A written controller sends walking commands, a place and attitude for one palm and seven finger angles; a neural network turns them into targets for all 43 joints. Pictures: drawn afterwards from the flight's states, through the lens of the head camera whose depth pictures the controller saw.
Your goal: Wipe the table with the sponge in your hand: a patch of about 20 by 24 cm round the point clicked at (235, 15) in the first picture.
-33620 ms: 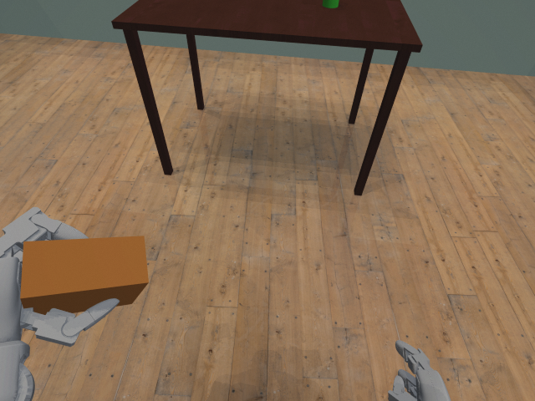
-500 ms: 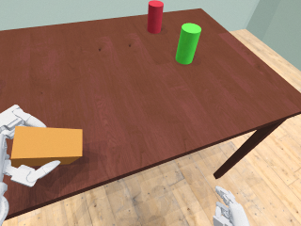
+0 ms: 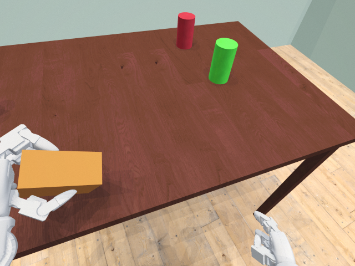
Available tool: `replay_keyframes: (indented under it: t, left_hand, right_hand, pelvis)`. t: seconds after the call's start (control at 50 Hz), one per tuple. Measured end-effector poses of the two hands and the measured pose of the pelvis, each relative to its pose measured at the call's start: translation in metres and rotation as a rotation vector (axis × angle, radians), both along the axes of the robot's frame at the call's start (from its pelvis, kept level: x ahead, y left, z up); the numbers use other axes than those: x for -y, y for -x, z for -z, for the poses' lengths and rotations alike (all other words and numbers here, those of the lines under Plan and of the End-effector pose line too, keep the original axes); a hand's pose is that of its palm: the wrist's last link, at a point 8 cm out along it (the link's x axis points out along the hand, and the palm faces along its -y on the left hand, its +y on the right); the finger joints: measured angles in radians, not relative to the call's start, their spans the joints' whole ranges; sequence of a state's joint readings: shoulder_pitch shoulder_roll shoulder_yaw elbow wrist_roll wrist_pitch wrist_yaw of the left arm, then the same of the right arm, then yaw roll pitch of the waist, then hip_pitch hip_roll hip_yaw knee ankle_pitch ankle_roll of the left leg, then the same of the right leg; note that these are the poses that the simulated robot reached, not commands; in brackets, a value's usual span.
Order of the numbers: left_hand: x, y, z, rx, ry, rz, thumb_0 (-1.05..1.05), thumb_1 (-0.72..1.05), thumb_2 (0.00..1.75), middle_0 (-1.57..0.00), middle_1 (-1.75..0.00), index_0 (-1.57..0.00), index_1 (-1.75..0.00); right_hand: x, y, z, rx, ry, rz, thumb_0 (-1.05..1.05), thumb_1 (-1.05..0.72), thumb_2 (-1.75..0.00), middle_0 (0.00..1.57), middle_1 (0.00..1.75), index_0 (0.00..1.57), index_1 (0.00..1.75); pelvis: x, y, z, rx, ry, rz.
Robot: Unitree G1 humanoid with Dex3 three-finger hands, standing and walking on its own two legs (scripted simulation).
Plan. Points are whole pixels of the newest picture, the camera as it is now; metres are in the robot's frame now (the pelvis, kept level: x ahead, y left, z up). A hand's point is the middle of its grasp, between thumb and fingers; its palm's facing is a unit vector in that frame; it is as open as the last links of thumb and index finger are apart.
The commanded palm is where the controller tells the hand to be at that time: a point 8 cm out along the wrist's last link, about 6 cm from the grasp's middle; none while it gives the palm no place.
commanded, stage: look again from close up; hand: left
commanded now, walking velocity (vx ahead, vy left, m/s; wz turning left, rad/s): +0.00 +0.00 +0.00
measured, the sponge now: (72, 174) +0.23 +0.22 +0.13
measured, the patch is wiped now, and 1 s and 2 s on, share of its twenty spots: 0.00 0.00 0.00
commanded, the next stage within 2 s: shuffle to correct the standing spot in 0.08 s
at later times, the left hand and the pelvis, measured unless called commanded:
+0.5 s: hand (60, 173) +0.22 +0.22 +0.15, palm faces +0.35 -0.85 -0.38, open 9.8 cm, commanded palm +0.16 +0.25 +0.18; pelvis -0.01 -0.02 +0.00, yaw -1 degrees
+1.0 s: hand (100, 178) +0.22 +0.16 +0.16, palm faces +0.32 -0.86 -0.40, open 9.8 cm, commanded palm +0.16 +0.20 +0.18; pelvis +0.00 -0.08 -0.01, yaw +0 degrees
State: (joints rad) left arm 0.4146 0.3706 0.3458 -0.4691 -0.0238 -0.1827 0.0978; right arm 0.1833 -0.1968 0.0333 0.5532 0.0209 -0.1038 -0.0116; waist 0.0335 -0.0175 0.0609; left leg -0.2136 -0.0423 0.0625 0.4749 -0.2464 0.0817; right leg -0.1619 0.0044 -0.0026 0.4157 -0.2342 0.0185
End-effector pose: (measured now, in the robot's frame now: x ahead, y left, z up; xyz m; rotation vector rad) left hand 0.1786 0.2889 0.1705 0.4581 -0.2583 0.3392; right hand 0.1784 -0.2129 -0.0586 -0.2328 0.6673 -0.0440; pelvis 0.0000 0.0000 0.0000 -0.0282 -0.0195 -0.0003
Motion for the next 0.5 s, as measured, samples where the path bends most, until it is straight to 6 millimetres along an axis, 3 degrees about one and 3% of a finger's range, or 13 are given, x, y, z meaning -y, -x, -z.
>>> replay_keyframes:
  t: [0.28, 0.5]
  left_hand:
    - [0.009, 0.003, 0.005, -0.037, 0.013, 0.006, -0.01, -0.48, 1.04, -0.75, -1.36, -0.77, -1.35]
    - [0.026, -0.004, 0.001, -0.025, 0.013, 0.017, -0.01, -0.48, 1.04, -0.75, -1.36, -0.77, -1.35]
  right_hand:
    - [0.014, 0.018, 0.003, -0.022, 0.003, 0.038, 0.01, -0.9, -0.9, 0.2, 0.3, 0.2, 0.3]
    - [0.027, 0.018, 0.001, -0.019, -0.023, 0.043, 0.01, -0.9, -0.9, 0.2, 0.3, 0.2, 0.3]
  pelvis:
    - [0.007, 0.005, -0.002, 0.001, -0.004, 0.005]
    - [0.025, 0.006, -0.003, -0.004, -0.011, 0.011]
